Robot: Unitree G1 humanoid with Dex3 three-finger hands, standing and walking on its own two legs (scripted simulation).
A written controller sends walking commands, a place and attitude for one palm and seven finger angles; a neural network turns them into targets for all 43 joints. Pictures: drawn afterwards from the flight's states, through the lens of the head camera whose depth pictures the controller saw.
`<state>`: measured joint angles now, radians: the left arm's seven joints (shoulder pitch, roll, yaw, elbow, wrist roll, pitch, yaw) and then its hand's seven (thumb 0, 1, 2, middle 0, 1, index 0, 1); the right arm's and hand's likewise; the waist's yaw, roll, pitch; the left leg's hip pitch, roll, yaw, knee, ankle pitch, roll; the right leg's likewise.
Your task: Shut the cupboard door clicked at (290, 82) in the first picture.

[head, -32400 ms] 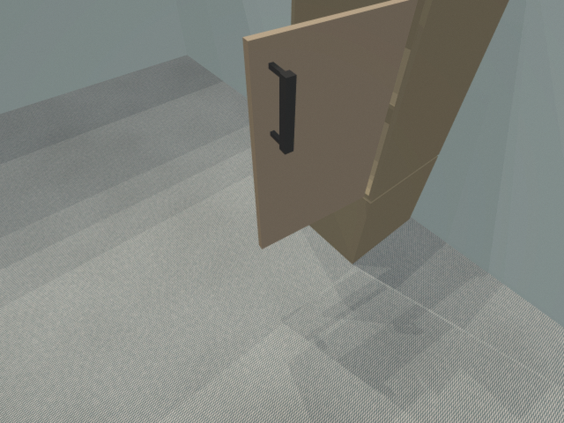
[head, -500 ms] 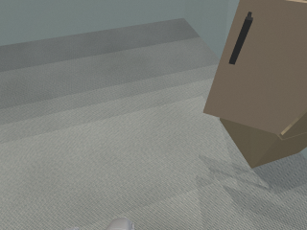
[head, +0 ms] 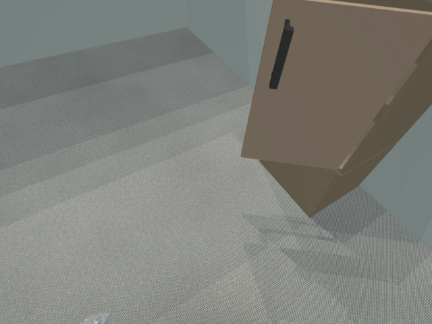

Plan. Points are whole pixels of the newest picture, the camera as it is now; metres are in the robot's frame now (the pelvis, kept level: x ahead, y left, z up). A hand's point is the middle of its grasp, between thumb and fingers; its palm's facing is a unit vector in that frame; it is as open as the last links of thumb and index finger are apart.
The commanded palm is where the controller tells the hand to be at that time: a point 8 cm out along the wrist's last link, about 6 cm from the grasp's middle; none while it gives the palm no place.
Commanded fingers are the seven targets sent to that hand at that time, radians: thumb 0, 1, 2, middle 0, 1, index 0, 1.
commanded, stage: take the last steps up to it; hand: left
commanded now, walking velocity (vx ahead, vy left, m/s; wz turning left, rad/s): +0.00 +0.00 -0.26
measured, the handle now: (280, 55) +0.73 -0.13 +0.12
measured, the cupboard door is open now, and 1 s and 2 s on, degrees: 51 51 51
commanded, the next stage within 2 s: come to a stop and stand still in 1.00 s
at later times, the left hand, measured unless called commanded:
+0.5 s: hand out of the picture +0.11 +0.17 -0.19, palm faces -0.14 -0.98 -0.13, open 7.4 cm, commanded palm none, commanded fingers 0.00 0.90 0.90 -0.20 -0.30 -0.20 -0.30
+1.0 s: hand (213, 245) +0.32 +0.01 -0.18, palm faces -0.23 -0.95 -0.19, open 7.3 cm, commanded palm none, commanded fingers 0.00 0.90 0.90 -0.20 -0.30 -0.20 -0.30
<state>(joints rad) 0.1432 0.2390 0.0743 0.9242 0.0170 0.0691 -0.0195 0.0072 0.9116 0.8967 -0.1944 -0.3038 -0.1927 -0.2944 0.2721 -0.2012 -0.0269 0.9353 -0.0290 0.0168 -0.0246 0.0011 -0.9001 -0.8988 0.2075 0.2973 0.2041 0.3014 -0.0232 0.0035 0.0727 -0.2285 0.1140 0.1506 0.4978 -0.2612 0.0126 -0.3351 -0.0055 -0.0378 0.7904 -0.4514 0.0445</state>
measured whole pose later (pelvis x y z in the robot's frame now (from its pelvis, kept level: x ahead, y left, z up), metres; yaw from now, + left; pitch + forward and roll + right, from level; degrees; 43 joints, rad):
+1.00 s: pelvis +0.19 -0.14 -0.01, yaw -12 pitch +0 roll -1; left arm 0.15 0.17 0.05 1.02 0.02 -0.03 0.01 0.00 0.92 0.90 -0.20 -0.30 -0.20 -0.29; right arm 0.31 -0.18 -0.06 1.05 -0.02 0.01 -0.01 0.00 -0.91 -0.90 0.20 0.30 0.20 0.30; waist -0.06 0.02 0.08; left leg -0.43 0.11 0.07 1.16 -0.45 0.00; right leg -0.29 0.02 -0.12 0.48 -0.19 -0.06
